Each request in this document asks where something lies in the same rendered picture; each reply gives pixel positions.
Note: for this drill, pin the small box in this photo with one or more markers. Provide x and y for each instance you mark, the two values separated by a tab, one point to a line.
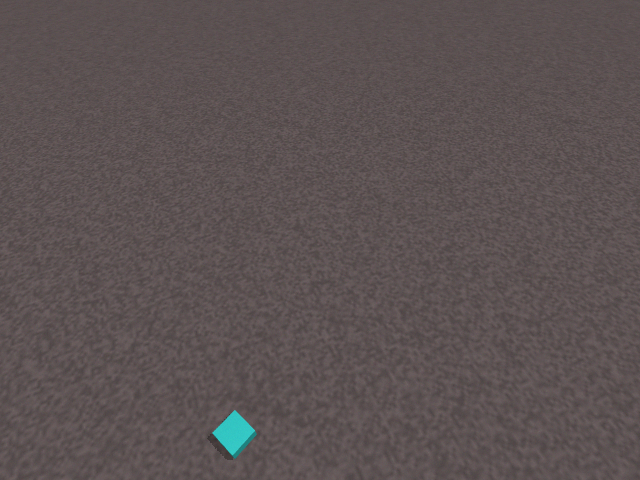
234	433

